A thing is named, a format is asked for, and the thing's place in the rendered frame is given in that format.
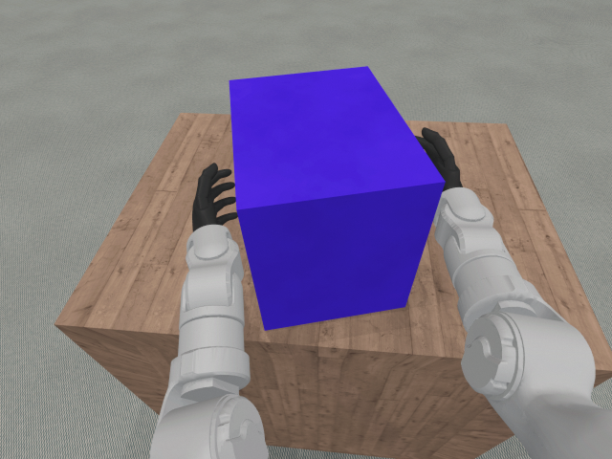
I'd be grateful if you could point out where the pedestal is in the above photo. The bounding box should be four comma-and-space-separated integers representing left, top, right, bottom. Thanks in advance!
54, 113, 612, 459

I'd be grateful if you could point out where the robot right hand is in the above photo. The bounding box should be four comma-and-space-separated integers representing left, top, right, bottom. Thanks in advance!
415, 127, 463, 192

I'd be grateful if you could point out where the carton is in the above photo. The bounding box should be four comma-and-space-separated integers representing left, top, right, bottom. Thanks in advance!
229, 66, 445, 331

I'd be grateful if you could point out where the right robot forearm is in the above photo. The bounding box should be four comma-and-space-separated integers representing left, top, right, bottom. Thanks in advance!
433, 187, 596, 390

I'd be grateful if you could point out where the left robot forearm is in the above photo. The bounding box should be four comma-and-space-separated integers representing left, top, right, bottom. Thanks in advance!
150, 225, 251, 454

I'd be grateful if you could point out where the robot left upper arm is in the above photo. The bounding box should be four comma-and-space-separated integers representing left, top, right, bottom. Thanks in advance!
150, 394, 269, 459

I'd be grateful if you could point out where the robot right upper arm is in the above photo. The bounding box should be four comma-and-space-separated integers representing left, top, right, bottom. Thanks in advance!
461, 311, 612, 459

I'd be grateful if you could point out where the robot left hand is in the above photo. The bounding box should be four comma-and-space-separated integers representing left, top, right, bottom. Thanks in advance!
192, 163, 238, 232

